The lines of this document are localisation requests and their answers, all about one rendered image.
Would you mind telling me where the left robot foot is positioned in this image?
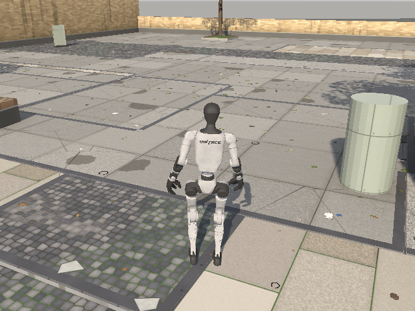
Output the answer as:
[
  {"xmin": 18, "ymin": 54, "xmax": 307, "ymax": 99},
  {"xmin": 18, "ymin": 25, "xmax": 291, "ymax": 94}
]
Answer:
[{"xmin": 189, "ymin": 248, "xmax": 198, "ymax": 264}]

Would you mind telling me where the humanoid robot head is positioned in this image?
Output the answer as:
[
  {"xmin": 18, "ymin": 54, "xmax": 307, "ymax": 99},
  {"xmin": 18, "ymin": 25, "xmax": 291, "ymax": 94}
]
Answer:
[{"xmin": 200, "ymin": 102, "xmax": 222, "ymax": 134}]

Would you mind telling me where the robot right upper arm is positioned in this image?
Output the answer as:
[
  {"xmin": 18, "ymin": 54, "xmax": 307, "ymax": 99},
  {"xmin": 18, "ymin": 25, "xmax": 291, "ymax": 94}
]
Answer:
[{"xmin": 224, "ymin": 132, "xmax": 239, "ymax": 167}]

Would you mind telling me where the right robot hand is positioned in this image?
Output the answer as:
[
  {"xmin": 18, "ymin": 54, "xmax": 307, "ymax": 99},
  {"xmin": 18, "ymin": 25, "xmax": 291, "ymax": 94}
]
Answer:
[{"xmin": 229, "ymin": 178, "xmax": 244, "ymax": 191}]

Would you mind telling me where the right robot forearm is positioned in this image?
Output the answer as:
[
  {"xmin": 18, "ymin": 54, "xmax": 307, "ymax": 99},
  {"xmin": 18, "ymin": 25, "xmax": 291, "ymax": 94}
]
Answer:
[{"xmin": 232, "ymin": 158, "xmax": 243, "ymax": 180}]

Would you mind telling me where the left robot hand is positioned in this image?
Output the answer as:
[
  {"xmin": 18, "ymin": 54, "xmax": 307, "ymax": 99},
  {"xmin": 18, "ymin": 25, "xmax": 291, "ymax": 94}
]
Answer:
[{"xmin": 166, "ymin": 179, "xmax": 181, "ymax": 195}]

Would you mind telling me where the robot left upper arm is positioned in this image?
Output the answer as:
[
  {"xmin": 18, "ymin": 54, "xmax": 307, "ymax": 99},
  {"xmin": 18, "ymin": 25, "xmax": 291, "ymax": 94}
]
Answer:
[{"xmin": 177, "ymin": 130, "xmax": 197, "ymax": 166}]

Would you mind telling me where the left robot forearm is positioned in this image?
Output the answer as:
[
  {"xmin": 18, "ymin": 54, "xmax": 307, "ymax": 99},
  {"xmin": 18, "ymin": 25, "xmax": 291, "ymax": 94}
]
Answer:
[{"xmin": 169, "ymin": 156, "xmax": 183, "ymax": 181}]

